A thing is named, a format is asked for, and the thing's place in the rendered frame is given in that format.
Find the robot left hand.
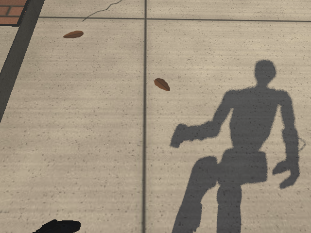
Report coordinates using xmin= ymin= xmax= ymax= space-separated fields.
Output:
xmin=32 ymin=219 xmax=81 ymax=233

